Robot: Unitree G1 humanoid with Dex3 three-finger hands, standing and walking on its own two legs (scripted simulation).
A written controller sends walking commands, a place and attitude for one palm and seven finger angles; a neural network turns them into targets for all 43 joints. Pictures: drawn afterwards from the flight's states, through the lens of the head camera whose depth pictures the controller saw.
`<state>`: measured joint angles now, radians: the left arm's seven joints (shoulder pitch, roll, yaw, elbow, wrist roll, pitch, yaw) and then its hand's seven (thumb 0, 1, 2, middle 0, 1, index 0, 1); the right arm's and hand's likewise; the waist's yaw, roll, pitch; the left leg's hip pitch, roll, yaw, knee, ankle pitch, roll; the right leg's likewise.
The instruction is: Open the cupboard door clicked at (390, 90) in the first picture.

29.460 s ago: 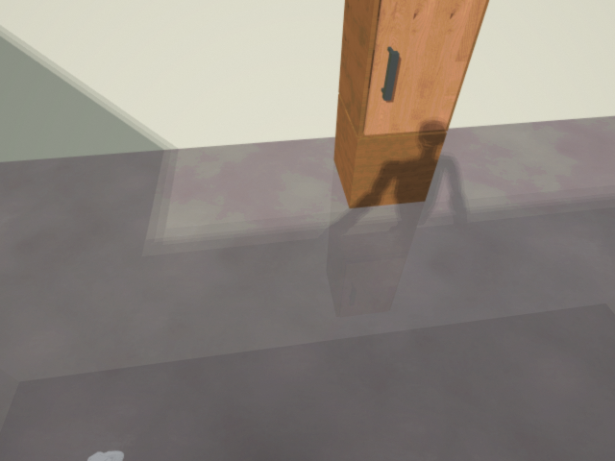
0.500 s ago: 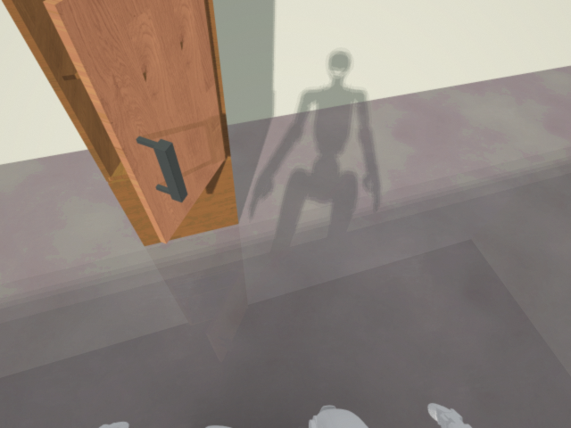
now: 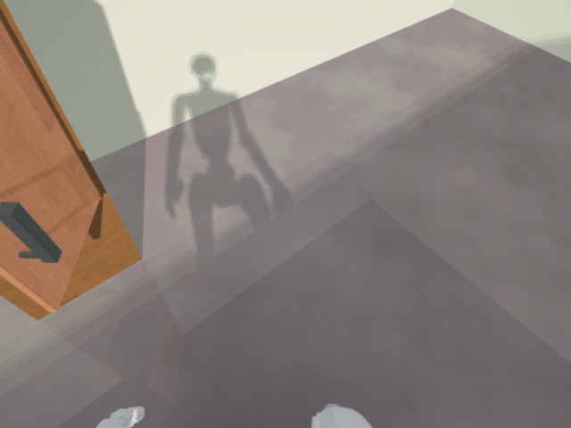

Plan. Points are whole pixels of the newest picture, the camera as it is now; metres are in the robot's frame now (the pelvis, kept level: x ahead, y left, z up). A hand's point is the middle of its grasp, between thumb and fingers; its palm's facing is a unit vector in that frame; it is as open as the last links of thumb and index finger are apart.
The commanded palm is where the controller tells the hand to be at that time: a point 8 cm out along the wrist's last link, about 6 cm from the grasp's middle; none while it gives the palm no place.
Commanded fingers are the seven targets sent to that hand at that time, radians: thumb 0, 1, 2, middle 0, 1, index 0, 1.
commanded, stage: walk to a spot facing it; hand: left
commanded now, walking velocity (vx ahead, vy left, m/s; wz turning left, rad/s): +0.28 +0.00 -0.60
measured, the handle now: (18, 234) +0.41 +0.49 -0.08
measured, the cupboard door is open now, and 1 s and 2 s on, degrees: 51 51 51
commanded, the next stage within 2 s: turn to face it in 1.68 s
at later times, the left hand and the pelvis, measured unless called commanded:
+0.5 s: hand (200, 370) +0.22 +0.15 -0.18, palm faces -0.31 -0.93 -0.17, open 7.4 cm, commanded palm none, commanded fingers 0.00 0.90 0.90 -0.20 -0.30 -0.20 -0.30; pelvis +0.13 -0.03 -0.01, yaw -20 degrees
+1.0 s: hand (294, 262) +0.44 -0.01 -0.17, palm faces -0.42 -0.89 -0.19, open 7.2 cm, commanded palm none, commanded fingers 0.00 0.90 0.90 -0.20 -0.30 -0.20 -0.30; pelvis +0.31 -0.15 +0.01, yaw -27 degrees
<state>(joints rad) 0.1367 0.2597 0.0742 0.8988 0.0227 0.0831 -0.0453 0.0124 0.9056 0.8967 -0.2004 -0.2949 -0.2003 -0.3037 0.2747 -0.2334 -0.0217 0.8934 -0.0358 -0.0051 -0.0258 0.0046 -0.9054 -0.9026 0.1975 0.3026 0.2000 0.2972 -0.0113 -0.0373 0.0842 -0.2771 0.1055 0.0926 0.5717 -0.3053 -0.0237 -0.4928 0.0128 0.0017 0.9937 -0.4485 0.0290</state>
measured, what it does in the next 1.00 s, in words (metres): walks ahead, turning right: right foot, then left foot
